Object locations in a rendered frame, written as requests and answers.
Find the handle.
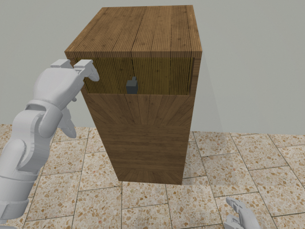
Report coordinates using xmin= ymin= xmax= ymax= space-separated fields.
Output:
xmin=126 ymin=76 xmax=138 ymax=94

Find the robot left forearm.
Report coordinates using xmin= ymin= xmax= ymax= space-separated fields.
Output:
xmin=0 ymin=100 xmax=63 ymax=224

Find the left robot hand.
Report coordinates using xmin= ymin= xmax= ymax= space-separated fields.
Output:
xmin=33 ymin=59 xmax=100 ymax=138

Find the cabinet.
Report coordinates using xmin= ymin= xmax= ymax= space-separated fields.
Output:
xmin=64 ymin=5 xmax=202 ymax=185

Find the right robot hand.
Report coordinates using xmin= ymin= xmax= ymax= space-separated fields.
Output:
xmin=224 ymin=197 xmax=261 ymax=229

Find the drawer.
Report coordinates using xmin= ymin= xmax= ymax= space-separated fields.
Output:
xmin=75 ymin=57 xmax=193 ymax=95

